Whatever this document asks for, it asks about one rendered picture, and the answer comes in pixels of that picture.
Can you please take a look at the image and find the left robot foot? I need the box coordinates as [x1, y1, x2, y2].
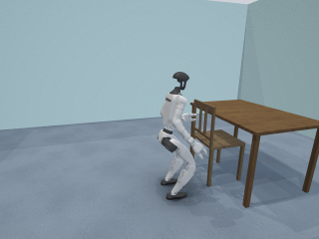
[160, 178, 177, 186]

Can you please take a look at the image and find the right robot forearm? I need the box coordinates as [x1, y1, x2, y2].
[174, 119, 196, 146]

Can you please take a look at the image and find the left robot hand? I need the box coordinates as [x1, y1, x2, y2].
[181, 113, 196, 122]

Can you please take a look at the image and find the table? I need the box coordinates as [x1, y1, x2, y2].
[189, 100, 319, 208]

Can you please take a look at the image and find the robot right upper arm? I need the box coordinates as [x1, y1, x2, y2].
[171, 95, 187, 127]

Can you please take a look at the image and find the right robot hand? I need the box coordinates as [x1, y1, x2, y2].
[191, 142, 207, 159]

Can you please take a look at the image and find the robot torso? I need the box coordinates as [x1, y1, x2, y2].
[158, 93, 183, 146]

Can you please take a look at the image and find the chair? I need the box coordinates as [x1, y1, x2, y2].
[190, 99, 245, 187]

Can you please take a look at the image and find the robot left upper arm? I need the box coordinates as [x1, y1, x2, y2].
[160, 93, 168, 117]

